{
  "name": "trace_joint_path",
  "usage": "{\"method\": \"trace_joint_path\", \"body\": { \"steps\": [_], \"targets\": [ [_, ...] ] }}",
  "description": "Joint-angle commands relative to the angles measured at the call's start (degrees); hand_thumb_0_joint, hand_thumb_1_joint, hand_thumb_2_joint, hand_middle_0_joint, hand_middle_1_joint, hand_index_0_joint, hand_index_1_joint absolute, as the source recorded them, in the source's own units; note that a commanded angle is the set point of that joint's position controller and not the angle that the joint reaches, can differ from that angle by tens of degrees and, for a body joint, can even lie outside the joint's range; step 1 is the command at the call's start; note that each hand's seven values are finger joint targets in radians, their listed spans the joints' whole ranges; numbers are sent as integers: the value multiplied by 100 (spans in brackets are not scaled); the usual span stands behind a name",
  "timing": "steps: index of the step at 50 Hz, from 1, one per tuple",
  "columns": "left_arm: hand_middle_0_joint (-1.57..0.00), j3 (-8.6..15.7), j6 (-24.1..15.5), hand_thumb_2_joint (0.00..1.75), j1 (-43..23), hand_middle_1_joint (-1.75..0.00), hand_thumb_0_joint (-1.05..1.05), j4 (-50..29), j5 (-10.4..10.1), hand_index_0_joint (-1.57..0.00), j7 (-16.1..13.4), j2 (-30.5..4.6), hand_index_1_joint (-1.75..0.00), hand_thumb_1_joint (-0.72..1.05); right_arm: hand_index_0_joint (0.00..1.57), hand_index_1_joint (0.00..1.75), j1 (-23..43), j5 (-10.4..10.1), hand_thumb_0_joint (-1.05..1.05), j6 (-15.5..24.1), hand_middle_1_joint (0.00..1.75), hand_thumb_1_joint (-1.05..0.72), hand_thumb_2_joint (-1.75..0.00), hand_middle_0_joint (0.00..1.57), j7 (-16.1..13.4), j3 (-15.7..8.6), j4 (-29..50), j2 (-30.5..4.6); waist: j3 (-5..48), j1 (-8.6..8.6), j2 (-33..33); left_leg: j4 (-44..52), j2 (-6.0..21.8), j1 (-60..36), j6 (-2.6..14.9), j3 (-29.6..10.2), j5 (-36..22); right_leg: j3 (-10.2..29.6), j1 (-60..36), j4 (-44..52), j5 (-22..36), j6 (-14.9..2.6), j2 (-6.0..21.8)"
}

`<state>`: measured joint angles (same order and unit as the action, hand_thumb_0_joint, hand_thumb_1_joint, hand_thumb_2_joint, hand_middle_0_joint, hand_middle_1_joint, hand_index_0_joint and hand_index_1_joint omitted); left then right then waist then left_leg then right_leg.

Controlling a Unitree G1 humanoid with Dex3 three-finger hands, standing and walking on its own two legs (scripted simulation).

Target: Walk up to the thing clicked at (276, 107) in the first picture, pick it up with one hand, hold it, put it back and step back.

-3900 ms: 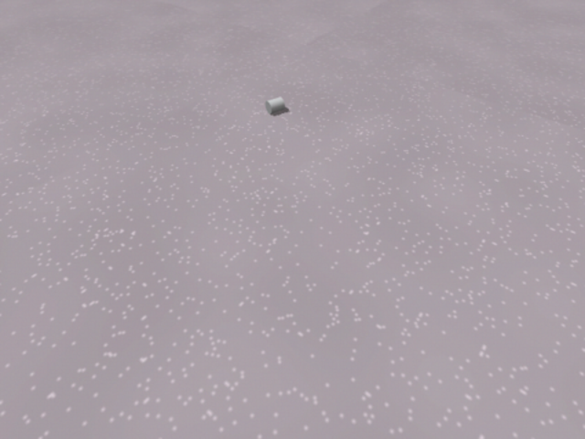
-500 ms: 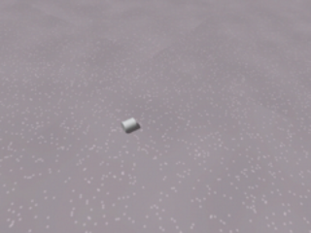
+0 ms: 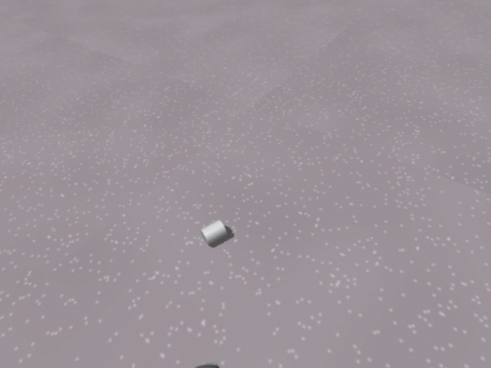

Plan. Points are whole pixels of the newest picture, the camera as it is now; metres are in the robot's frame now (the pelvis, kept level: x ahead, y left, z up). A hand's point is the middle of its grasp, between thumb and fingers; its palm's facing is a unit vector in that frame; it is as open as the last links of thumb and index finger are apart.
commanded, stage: walk up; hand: left
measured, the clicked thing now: (213, 232) +0.85 +0.25 -0.73
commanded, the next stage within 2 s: none
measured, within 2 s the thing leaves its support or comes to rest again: neither
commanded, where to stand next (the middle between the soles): +0.41 +0.03 m, yaw +0 degrees
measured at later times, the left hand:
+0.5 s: hand (115, 330) +0.24 +0.30 -0.14, palm faces -0.08 -0.93 -0.37, open 7.4 cm
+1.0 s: hand (128, 284) +0.34 +0.31 -0.16, palm faces -0.01 -0.91 -0.41, open 7.4 cm
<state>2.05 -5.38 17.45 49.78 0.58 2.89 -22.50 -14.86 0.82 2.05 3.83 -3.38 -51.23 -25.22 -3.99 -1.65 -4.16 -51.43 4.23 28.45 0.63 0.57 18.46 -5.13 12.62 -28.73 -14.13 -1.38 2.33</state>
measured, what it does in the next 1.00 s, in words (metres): walks ahead: left foot, then right foot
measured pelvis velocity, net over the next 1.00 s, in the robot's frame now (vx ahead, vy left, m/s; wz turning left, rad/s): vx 0.32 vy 0.03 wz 0.02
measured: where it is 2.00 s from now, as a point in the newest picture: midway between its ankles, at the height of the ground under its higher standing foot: (261, 338)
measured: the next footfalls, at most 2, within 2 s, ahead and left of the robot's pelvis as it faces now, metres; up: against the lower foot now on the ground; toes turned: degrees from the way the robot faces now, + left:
left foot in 0.16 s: +0.22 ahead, +0.14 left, +0.00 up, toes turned +5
right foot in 0.58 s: +0.34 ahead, -0.12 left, +0.00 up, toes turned -5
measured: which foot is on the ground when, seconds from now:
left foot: up 0.00-0.14, down 0.16-0.58, up 0.60-0.96, down 0.98-1.00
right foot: down 0.00-0.18, up 0.20-0.56, down 0.58-0.98, up 1.00-1.00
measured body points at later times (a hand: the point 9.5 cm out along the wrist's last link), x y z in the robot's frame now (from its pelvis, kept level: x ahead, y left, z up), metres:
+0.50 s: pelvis +0.18 +0.02 +0.00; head +0.19 +0.02 +0.45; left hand +0.24 +0.34 -0.11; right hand +0.22 -0.31 -0.11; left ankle +0.18 +0.14 -0.74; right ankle +0.28 -0.13 -0.71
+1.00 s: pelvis +0.32 +0.03 -0.02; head +0.34 +0.02 +0.43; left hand +0.34 +0.35 -0.13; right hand +0.41 -0.30 -0.13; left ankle +0.41 +0.16 -0.74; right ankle +0.30 -0.12 -0.73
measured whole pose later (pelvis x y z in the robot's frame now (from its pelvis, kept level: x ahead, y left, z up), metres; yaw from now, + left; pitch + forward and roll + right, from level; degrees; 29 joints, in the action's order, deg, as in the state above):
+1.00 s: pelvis +0.32 +0.03 -0.02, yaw +1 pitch -3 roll +0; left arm 0.9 -2.7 18.3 50.7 0.3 0.8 -24.4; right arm -12.8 1.3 1.6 2.4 -3.6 -51.3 -23.7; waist -5.2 -1.7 -0.5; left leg -35.9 2.1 22.6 0.2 1.7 11.2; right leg -3.4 15.3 -42.5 -23.5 0.2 5.2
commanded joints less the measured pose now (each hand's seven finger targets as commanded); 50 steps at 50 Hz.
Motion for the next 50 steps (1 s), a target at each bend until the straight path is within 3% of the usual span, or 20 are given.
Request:
{"method": "trace_joint_path", "body": {
  "steps": [1,4,7,8,9,10,12,15,20,27,28,29,30,31,36,40,45,47,48,50],
  "targets": [
    [-20,552,-126,90,150,-30,0,-465,8,-20,-128,-1735,-30,90,20,30,244,17,0,166,30,-90,-90,20,43,-289,502,-878,95,-124,1293,993,156,66,-40,60,-554,1134,-180,1344,-150,-1138,1334],
    [-20,508,-92,90,156,-30,0,-497,-8,-20,-124,-1759,-30,90,20,30,373,16,0,220,30,-90,-90,20,60,-316,535,-821,140,-67,1198,1461,-2,-481,15,279,-738,935,-39,1042,130,-1036,1299],
    [-20,405,-38,90,6,-30,0,-546,-36,-20,-137,-1599,-30,90,20,30,-272,26,0,289,30,-90,-90,20,5,-414,324,-959,377,425,614,2103,-322,-2139,165,515,-803,471,685,-171,782,-757,1000],
    [-20,286,-32,90,197,-30,0,-556,-20,-20,-134,-1310,-30,90,20,30,-911,54,0,322,30,-90,-90,20,-70,-531,151,-1243,781,693,-207,2326,-143,-3068,351,-7,-179,231,1129,-1576,966,-551,692],
    [-20,161,-21,90,369,-30,0,-651,-91,-20,-133,-839,-30,90,20,30,-1250,130,0,345,30,-90,-90,20,-146,-646,245,-1739,1020,734,-1513,3033,1301,-3661,812,-2294,585,-13,2166,-3228,-661,-163,30],
    [-20,266,45,90,435,-30,0,-521,-77,-20,-207,-1290,-30,90,20,30,-1047,-57,0,340,30,-90,-90,20,-166,-687,422,-1995,864,690,-966,3767,2087,-3320,1406,-3829,1226,442,2706,-3783,-1729,-156,-262],
    [-20,292,79,90,249,-30,0,-370,-70,-20,-226,-1569,-30,90,20,30,-580,-148,0,312,30,-90,-90,20,-193,-571,521,-1633,257,456,-46,3594,1726,-2532,1367,-2707,477,1021,2621,-3988,-1112,-179,144],
    [-20,342,116,90,615,-30,0,-62,-80,-20,-137,-1447,-30,90,20,30,-203,-113,0,360,30,-90,-90,20,-207,-390,567,-1278,16,147,-431,3663,1134,-1620,1025,-1194,-165,781,1917,-3122,-505,-50,427],
    [-20,375,127,90,39,-30,0,-212,30,-20,20,-1257,-30,90,20,30,-328,-38,0,352,30,-90,-90,20,-163,-447,661,-1437,-22,348,-502,3804,1171,-1525,1337,-978,373,433,1702,-1752,-419,114,442],
    [-20,501,-29,90,448,-30,0,62,44,-20,-38,-1332,-30,90,20,30,83,-44,0,197,30,-90,-90,20,-92,-330,844,-1216,262,-124,139,2406,707,-530,853,-293,676,53,-548,-188,286,24,-74],
    [-20,588,-77,90,891,-30,0,189,55,-20,-110,-1504,-30,90,20,30,-90,-36,0,182,30,-90,-90,20,-104,-210,860,-913,505,-343,811,1424,398,42,665,-18,785,505,-1418,32,-231,-80,68],
    [-20,735,-130,90,1310,-30,0,195,101,-20,-197,-2021,-30,90,20,30,-187,-36,0,190,30,-90,-90,20,-104,-65,932,-486,491,-523,2294,-507,-323,968,328,564,1055,2577,-1806,1073,-1743,-454,1320],
    [-20,705,-135,90,1085,-30,0,15,33,-20,-214,-2273,-30,90,20,30,-156,-29,0,112,30,-90,-90,20,-156,-155,874,-856,343,-445,1810,-1225,-544,1428,184,14,1277,4374,-1409,1824,-2466,-1049,2282],
    [-20,660,-108,90,670,-30,0,-123,-50,-20,-209,-2163,-30,90,20,30,-96,-29,0,75,30,-90,-90,20,-205,-249,768,-1220,65,-280,1136,-1329,-132,1327,139,-467,1057,4220,-940,1743,-2493,-1354,2369],
    [-20,525,-133,90,255,-30,0,-270,-59,-20,-248,-1689,-30,90,20,30,-594,-26,0,18,30,-90,-90,20,-104,-281,305,-1057,163,68,1322,-587,79,578,-9,-465,83,1719,-514,1305,63,-1007,1375],
    [-20,516,-119,90,223,-30,0,-384,4,-20,-261,-1701,-30,90,20,30,-111,49,0,-49,30,-90,-90,20,-17,-283,435,-890,-100,-38,1300,313,111,203,-92,-112,-176,1218,95,1307,-53,-1087,1322],
    [-20,348,18,90,-101,-30,0,-420,-12,-20,-313,-1600,-30,90,20,30,-61,-34,0,15,30,-90,-90,20,-141,-203,306,-625,341,116,1265,1433,-147,-1188,-43,269,-1034,628,458,197,2047,-896,1170],
    [-20,231,131,90,-219,-30,0,-401,-59,-20,-338,-1388,-30,90,20,30,-233,-6,0,72,30,-90,-90,20,-226,-259,130,-776,480,327,808,2075,-352,-2035,77,348,-1257,450,924,-659,1337,-607,881],
    [-20,172,141,90,65,-30,0,-445,-69,-20,-298,-1210,-30,90,20,30,-651,15,0,120,30,-90,-90,20,-241,-376,109,-1130,774,436,132,2412,-23,-2442,252,-133,-392,246,1047,-1401,305,-434,578],
    [-20,173,245,90,417,-30,0,-347,-61,-20,-351,-1207,-30,90,20,30,-593,-42,0,133,30,-90,-90,20,-273,-541,287,-1973,749,410,-878,3517,1977,-2525,1399,-3338,693,316,2283,-3178,-2113,-85,-174]
  ]
}}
